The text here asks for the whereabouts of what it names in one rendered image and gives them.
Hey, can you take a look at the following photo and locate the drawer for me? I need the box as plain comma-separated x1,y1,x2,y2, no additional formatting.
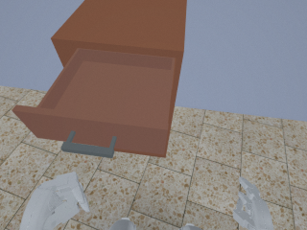
12,48,175,155

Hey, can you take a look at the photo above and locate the handle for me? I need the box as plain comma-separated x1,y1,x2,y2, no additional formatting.
60,130,117,158

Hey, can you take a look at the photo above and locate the robot left hand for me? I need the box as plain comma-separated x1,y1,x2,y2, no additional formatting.
19,172,90,230

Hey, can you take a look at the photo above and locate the left robot thigh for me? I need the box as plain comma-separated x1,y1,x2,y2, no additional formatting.
109,219,136,230

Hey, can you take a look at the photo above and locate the cabinet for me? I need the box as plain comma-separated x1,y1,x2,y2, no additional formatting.
51,0,187,158

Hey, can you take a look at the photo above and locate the robot right hand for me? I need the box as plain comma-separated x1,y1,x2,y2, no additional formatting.
233,176,274,230

